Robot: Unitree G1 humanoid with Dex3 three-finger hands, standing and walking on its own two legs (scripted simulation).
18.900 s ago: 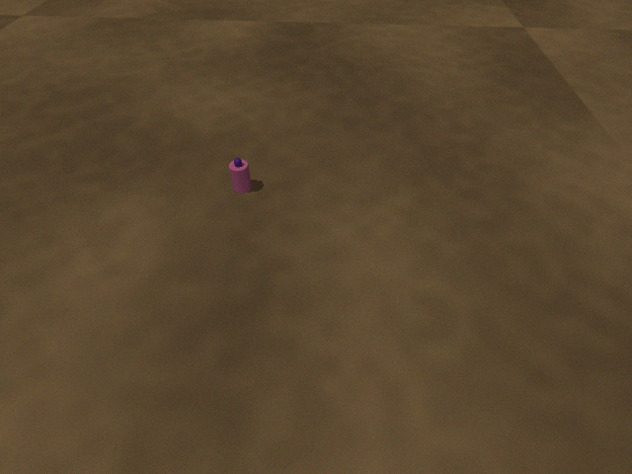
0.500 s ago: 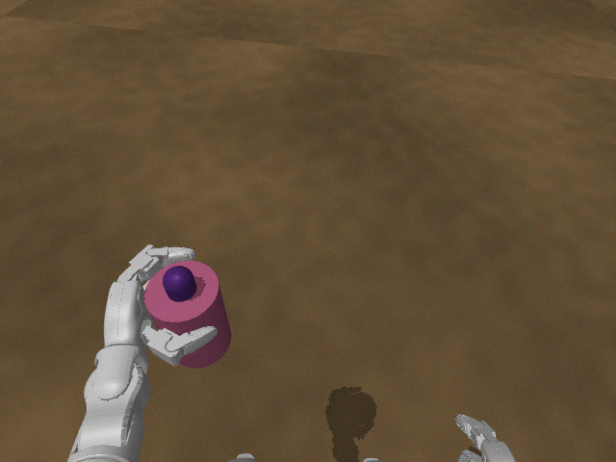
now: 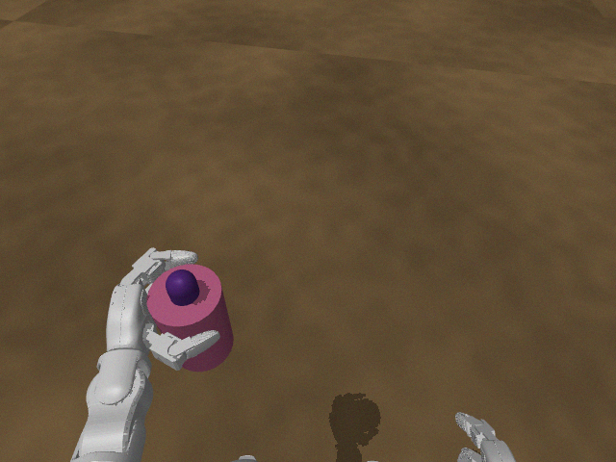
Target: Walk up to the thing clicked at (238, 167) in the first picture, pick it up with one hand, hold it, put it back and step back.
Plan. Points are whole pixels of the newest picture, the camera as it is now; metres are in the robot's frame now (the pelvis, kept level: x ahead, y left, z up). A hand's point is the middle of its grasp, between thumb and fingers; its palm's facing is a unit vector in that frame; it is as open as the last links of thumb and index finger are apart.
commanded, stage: hold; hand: left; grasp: from the side
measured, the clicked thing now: (192, 313) +0.31 +0.16 +0.01
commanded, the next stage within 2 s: crouch in 1.66 s
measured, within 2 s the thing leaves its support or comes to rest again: neither
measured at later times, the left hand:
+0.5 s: hand (184, 301) +0.32 +0.17 +0.04, palm faces +0.10 -0.99 -0.06, open 11.9 cm
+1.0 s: hand (183, 303) +0.32 +0.17 +0.04, palm faces +0.11 -0.99 -0.05, open 11.9 cm
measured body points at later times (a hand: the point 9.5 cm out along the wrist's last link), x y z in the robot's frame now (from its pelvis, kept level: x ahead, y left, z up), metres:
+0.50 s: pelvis +0.00 +0.00 +0.00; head +0.04 +0.00 +0.45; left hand +0.31 +0.22 +0.04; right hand +0.13 -0.25 -0.11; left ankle +0.03 +0.13 -0.70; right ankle +0.01 -0.13 -0.70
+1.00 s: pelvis +0.00 +0.00 +0.00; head +0.03 +0.00 +0.45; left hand +0.30 +0.22 +0.04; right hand +0.12 -0.25 -0.11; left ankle +0.03 +0.13 -0.70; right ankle +0.01 -0.13 -0.70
